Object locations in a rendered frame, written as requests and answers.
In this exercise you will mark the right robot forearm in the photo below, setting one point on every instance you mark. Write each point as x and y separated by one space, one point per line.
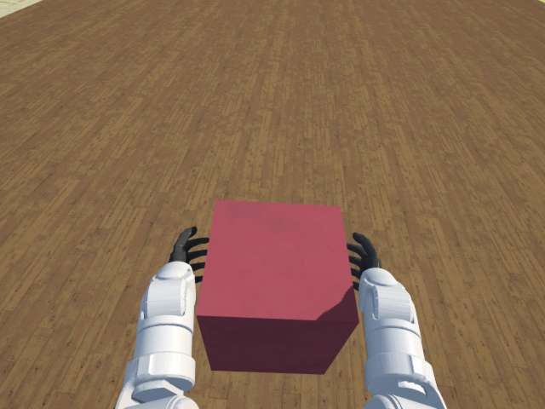
396 363

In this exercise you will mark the right robot hand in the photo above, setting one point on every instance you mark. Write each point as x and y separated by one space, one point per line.
367 253

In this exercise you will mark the left robot forearm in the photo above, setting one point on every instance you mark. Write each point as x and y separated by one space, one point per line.
163 365

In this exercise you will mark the left robot hand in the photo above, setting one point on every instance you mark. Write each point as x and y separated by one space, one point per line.
183 245

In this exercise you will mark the carton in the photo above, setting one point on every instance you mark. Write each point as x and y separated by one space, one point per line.
277 291

